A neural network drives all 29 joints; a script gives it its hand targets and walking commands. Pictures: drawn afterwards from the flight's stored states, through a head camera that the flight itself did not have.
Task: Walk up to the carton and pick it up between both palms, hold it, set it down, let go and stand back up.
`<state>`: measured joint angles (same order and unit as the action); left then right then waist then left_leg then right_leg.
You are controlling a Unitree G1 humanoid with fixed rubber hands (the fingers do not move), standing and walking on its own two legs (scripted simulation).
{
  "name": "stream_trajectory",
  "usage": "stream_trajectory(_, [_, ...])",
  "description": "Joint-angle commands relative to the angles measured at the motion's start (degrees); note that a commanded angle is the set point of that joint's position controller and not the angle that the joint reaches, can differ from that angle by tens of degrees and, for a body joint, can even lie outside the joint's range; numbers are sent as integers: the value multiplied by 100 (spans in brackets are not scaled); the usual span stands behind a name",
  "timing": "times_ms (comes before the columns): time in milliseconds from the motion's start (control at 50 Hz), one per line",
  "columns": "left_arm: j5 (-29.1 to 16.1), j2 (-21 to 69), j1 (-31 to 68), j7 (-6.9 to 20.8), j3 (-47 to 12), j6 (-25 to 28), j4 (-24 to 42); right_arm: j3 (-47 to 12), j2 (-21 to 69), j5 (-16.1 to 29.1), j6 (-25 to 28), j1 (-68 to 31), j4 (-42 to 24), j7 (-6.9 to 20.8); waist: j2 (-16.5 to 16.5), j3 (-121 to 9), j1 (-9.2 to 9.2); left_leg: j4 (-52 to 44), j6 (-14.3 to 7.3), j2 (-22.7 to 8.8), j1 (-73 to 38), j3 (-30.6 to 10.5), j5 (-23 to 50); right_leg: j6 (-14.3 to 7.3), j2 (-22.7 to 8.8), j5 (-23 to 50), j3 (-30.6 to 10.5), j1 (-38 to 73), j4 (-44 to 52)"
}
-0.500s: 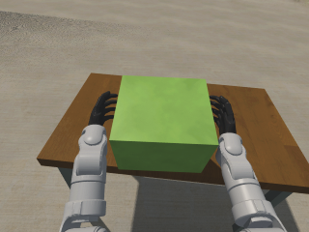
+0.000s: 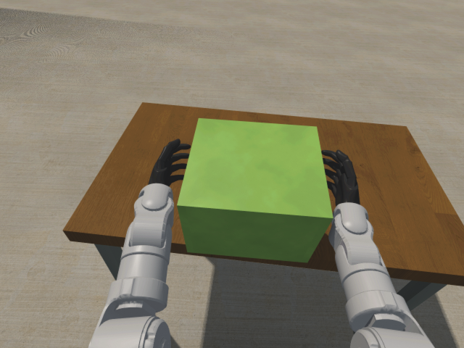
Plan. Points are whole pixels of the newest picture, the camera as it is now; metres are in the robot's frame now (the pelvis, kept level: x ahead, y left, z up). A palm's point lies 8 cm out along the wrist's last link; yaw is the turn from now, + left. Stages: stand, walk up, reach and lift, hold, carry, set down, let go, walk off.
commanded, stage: set down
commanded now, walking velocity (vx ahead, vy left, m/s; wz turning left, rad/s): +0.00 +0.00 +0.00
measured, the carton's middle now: (252, 189) +0.40 -0.02 +0.07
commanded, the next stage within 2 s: none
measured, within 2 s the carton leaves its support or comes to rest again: neither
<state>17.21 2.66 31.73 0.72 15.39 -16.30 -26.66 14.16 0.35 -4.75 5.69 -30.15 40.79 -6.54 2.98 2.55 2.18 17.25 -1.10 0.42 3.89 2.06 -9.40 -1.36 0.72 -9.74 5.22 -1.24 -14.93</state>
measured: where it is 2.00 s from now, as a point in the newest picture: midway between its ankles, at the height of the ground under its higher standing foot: outside the picture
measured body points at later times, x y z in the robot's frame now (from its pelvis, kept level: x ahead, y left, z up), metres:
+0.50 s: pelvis +0.01 +0.00 +0.00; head +0.02 +0.01 +0.45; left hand +0.41 +0.14 +0.08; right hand +0.39 -0.18 +0.08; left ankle +0.01 +0.10 -0.75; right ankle -0.01 -0.10 -0.75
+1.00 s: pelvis +0.02 +0.00 +0.00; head +0.05 +0.01 +0.45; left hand +0.43 +0.13 +0.05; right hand +0.40 -0.19 +0.06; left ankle +0.01 +0.10 -0.75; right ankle -0.01 -0.10 -0.75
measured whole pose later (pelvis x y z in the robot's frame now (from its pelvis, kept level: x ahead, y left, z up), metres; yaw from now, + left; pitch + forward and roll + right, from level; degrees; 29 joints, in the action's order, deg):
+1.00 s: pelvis +0.02 +0.00 +0.00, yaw -1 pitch +4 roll +0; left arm 17.2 1.4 39.6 -0.6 22.4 0.6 -51.2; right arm 30.5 3.2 -18.4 13.1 -36.9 52.0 -3.1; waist 1.6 -0.5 1.8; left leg 17.9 -1.1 -0.1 11.4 3.4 -10.2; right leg -1.3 1.1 -10.0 3.9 -9.3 -15.5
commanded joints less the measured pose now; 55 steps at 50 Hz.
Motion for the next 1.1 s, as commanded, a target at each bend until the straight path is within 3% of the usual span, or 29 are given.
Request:
stream_trajectory(0, [-315, 2610, 3581, 584, -1792, 765, 128, -1559, 2444, -321, 725, -4071, -830, 850, -256, -2641, -140, -126, 217, -112, -697, 157, 1242, 324, -5, 1923, 191, 634, -106])
stream_trajectory(120, [-245, 2603, 3905, 540, -1539, 1107, -211, -1300, 2674, -578, 828, -4100, -377, 897, -221, -2826, -147, -150, 166, -68, -445, 239, 1379, 396, -59, 2533, 54, 1041, -220])
stream_trajectory(340, [-197, 2576, 4061, 604, -1300, 1449, -667, -922, 2901, -947, 914, -3941, 49, 867, -168, -2960, 8, -98, 198, -16, -141, 262, 1643, 465, -83, 3342, -5, 1401, -384])
stream_trajectory(640, [-154, 2626, 4241, 395, -1195, 1831, -1164, -536, 2769, -1195, 1128, -4013, 400, 1038, -408, -3287, -40, 236, 398, -189, -694, 191, 2516, 285, 36, 2893, 136, 487, -291])
stream_trajectory(920, [-38, 2415, 4566, 400, -703, 2182, -1747, -39, 2943, -1633, 1111, -4030, 727, 1133, -261, -3494, -25, 112, 256, -162, -71, 255, 1961, 365, -95, 3093, -17, 608, -456])
stream_trajectory(1080, [29, 2332, 4727, 396, -481, 2362, -2005, 211, 3019, -1862, 1114, -4023, 871, 1177, -290, -3682, -3, 170, 256, -181, 28, 270, 2011, 381, -113, 3193, -25, 438, -548])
